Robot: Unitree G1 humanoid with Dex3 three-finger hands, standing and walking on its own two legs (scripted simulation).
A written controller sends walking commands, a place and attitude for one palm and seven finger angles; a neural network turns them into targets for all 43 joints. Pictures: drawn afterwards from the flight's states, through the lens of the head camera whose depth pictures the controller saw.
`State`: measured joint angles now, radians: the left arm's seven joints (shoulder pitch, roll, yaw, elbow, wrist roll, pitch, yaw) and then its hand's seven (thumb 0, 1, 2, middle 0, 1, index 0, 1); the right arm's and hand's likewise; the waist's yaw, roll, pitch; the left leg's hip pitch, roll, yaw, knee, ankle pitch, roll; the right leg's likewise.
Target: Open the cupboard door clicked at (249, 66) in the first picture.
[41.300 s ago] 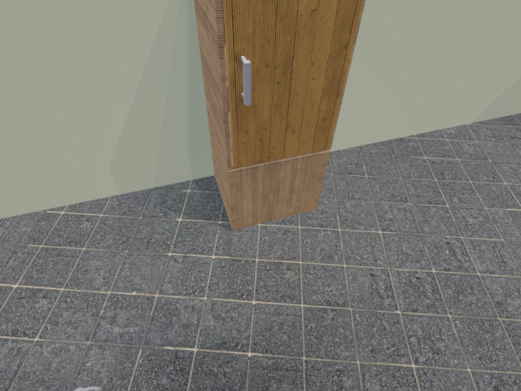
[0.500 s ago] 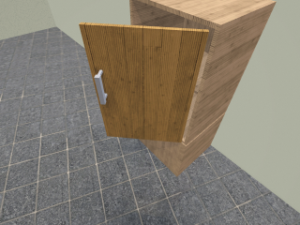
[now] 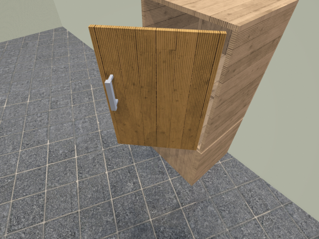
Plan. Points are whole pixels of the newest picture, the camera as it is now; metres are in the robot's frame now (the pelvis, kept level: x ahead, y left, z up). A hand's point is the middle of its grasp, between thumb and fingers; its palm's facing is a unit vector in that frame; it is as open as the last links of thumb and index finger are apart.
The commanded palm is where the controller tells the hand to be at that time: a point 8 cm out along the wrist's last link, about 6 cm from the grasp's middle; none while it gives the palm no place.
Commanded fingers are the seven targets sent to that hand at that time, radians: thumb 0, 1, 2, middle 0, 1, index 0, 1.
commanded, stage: look again from close up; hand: left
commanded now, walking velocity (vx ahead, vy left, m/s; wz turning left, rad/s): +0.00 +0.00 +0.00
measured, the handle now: (112, 93) +0.60 +0.21 +0.01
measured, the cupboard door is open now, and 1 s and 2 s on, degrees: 43 43 43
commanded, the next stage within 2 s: come to a stop and stand still in 1.84 s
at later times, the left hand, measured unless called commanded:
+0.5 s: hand out of the picture +0.11 +0.24 -0.16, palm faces -0.02 -0.95 -0.30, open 7.3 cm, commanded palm none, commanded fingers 0.00 0.90 0.90 -0.20 -0.30 -0.20 -0.30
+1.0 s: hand out of the picture +0.10 +0.26 -0.16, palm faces +0.00 -0.95 -0.30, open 7.3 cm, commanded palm none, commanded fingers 0.00 0.90 0.90 -0.20 -0.30 -0.20 -0.30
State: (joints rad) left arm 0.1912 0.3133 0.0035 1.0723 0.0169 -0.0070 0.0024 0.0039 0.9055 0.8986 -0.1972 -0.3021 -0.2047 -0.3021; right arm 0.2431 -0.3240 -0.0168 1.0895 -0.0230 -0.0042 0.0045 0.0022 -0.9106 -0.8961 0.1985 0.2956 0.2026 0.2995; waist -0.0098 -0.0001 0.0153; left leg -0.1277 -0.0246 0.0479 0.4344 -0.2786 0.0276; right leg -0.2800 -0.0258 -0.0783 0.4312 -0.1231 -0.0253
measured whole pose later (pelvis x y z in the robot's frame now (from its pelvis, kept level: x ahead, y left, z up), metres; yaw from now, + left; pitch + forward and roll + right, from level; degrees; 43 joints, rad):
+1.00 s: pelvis +0.04 +0.02 +0.01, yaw +1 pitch -2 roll -1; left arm 0.14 0.33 -0.01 1.11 0.02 0.00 0.00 0.00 0.91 0.90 -0.20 -0.30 -0.21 -0.30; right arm 0.12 -0.32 0.00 1.14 -0.02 -0.01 -0.01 0.00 -0.91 -0.90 0.20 0.30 0.20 0.30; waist 0.01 -0.03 0.03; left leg 0.00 -0.04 0.03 0.30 -0.26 0.05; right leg -0.16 -0.04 -0.09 0.33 -0.13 0.01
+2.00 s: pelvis +0.04 +0.02 +0.01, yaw +1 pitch -2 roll +0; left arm 0.16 0.33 -0.01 1.12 0.02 -0.01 0.01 0.00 0.91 0.90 -0.20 -0.30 -0.21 -0.30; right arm 0.13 -0.32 0.00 1.14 -0.01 -0.02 -0.01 0.00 -0.91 -0.90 0.20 0.30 0.21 0.30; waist 0.01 -0.02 0.02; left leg 0.00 -0.05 0.04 0.29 -0.25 0.05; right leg -0.17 -0.04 -0.08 0.33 -0.12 0.01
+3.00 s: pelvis +0.01 -0.02 +0.00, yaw +0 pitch -2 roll +1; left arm 0.25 0.17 0.01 1.11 0.01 -0.01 0.02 0.00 0.91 0.90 -0.20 -0.30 -0.20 -0.30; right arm 0.34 -0.14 0.00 1.13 -0.02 -0.01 -0.02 0.00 -0.91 -0.90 0.20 0.30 0.20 0.30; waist 0.00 -0.01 0.03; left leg -0.09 0.01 0.03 0.41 -0.28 -0.01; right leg -0.24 0.01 -0.09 0.40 -0.13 -0.06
